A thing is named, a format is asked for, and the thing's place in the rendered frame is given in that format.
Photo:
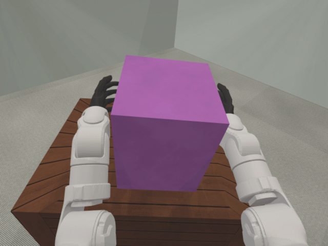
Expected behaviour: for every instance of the pedestal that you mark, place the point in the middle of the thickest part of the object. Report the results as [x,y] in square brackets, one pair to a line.
[211,216]

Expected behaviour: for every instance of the right robot upper arm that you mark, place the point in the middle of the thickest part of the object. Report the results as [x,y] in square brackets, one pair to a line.
[272,225]

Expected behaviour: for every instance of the carton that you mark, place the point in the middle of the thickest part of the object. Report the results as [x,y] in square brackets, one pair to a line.
[167,122]

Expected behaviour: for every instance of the robot right hand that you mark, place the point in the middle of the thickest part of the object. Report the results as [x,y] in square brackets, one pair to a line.
[225,98]

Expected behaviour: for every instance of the right robot forearm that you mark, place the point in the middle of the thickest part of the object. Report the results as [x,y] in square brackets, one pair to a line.
[255,184]

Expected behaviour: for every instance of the robot left hand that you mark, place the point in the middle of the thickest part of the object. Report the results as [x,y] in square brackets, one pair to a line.
[100,94]

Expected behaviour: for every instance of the left robot forearm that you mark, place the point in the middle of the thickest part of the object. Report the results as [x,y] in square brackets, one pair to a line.
[90,153]

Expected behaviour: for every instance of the left robot upper arm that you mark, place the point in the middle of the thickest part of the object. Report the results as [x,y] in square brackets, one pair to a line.
[87,228]

